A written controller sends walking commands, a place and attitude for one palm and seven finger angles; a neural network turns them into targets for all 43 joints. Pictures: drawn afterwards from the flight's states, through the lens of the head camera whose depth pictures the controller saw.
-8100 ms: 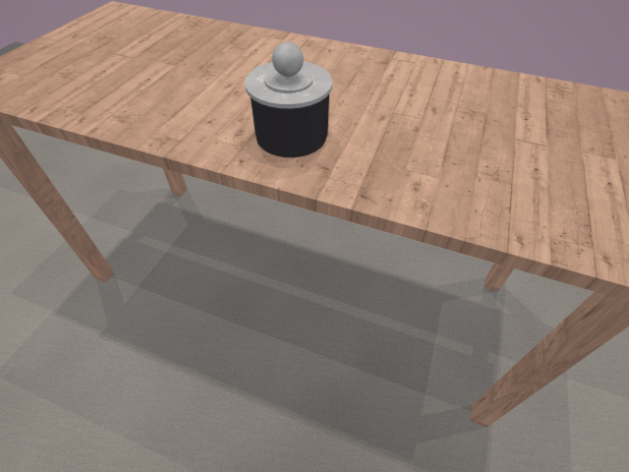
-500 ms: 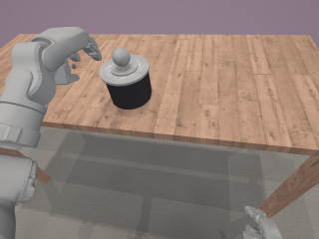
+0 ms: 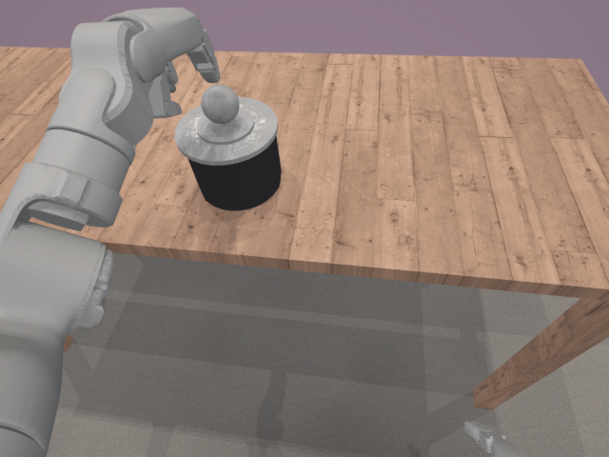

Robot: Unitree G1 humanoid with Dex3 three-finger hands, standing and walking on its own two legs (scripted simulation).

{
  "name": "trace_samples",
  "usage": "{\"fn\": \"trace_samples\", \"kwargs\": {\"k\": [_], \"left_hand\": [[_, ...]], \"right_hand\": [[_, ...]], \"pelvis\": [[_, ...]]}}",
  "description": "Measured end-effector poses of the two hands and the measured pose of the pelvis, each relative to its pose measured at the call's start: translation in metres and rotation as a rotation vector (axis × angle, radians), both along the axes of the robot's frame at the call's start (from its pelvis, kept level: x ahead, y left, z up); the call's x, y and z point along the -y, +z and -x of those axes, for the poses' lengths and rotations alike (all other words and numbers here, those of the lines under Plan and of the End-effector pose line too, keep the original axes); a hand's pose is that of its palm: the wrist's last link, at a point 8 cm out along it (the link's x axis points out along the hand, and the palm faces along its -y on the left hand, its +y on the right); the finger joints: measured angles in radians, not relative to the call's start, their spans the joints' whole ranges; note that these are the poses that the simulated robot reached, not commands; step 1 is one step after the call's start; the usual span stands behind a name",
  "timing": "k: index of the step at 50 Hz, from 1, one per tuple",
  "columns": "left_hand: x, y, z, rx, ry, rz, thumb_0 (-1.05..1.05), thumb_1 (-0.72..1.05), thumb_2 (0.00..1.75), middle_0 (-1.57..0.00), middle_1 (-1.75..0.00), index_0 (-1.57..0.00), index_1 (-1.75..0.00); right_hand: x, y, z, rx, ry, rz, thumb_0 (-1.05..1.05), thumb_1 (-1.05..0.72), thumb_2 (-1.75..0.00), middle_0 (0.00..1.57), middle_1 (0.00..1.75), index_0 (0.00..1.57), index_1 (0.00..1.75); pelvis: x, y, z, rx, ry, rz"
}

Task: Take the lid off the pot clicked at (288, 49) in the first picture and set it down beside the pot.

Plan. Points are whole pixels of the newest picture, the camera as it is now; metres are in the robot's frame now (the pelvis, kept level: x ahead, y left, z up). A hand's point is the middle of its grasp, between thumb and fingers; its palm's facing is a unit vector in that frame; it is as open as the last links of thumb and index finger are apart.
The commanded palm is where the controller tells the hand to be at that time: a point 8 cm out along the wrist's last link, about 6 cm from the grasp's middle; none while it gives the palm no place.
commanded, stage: move the open hand above the knob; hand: left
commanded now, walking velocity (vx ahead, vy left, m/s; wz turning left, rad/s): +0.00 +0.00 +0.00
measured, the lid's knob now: (220, 104) +0.56 +0.12 +0.17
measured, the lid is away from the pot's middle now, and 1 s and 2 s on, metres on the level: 0.00 0.00 0.00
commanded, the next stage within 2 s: lower the open fingers around the knob in 1.36 s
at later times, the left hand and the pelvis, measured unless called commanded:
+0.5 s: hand (201, 60) +0.53 +0.12 +0.25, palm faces -0.27 -0.03 -0.96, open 10.1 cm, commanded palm +0.51 +0.13 +0.32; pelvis +0.01 +0.00 +0.00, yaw -2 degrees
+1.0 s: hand (180, 66) +0.51 +0.14 +0.25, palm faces -0.27 -0.02 -0.96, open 10.1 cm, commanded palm +0.51 +0.13 +0.32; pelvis +0.01 -0.01 +0.00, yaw -1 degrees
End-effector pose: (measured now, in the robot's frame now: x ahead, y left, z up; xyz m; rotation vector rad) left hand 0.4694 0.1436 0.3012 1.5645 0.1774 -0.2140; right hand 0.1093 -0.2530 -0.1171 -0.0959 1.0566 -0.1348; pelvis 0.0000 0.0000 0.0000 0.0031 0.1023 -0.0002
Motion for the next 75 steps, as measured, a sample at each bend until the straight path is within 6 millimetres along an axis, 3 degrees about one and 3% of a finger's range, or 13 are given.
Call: {"fn": "trace_samples", "kwargs": {"k": [18, 24, 30, 44, 51, 59, 75], "left_hand": [[0.025, 0.008, -0.045, -0.027, 0.019, 0.044, 0.0, -0.37, 1.62, -0.86, -0.09, -0.86, -0.09], [0.026, 0.005, -0.051, -0.029, 0.03, 0.031, 0.0, -0.37, 1.62, -0.86, -0.09, -0.86, -0.09], [0.023, 0.005, -0.05, -0.036, 0.038, 0.034, 0.0, -0.37, 1.62, -0.86, -0.09, -0.86, -0.09], [0.01, 0.007, -0.036, -0.045, 0.055, 0.033, 0.0, -0.37, 1.62, -0.86, -0.09, -0.86, -0.09], [0.007, 0.008, -0.034, -0.024, 0.045, 0.009, 0.0, -0.37, 1.62, -0.86, -0.09, -0.86, -0.09], [0.011, 0.007, -0.035, -0.03, 0.04, 0.004, 0.0, -0.37, 1.62, -0.86, -0.09, -0.86, -0.09], [0.026, 0.008, -0.052, -0.035, 0.054, 0.03, 0.0, -0.37, 1.62, -0.86, -0.09, -0.86, -0.09]], "right_hand": [[0.016, -0.004, 0.079, -0.172, -0.134, 0.063, 0.0, -0.91, -0.9, 0.2, 0.3, 0.2, 0.3], [0.02, -0.004, 0.094, -0.203, -0.167, 0.066, 0.0, -0.91, -0.9, 0.2, 0.3, 0.2, 0.3], [0.022, -0.005, 0.089, -0.192, -0.166, 0.063, 0.0, -0.91, -0.9, 0.2, 0.3, 0.2, 0.3], [0.024, 0.0, 0.038, -0.086, -0.107, 0.062, 0.0, -0.91, -0.9, 0.2, 0.3, 0.2, 0.3], [0.023, 0.004, 0.028, -0.065, -0.091, 0.072, 0.0, -0.91, -0.9, 0.2, 0.3, 0.2, 0.3], [0.018, 0.0, 0.04, -0.104, -0.094, 0.063, 0.0, -0.91, -0.9, 0.2, 0.3, 0.2, 0.3], [0.015, -0.007, 0.086, -0.191, -0.163, 0.058, 0.0, -0.91, -0.9, 0.2, 0.3, 0.2, 0.3]], "pelvis": [[-0.001, 0.0, -0.007, -0.059, -0.026, 0.003], [0.002, 0.0, -0.01, -0.065, -0.038, 0.001], [0.004, 0.0, -0.011, -0.062, -0.038, 0.001], [0.007, 0.0, -0.01, -0.05, -0.021, 0.002], [0.006, -0.001, -0.009, -0.053, -0.013, 0.004], [0.003, -0.001, -0.007, -0.057, -0.012, 0.005], [0.001, -0.001, -0.011, -0.073, -0.034, 0.002]]}}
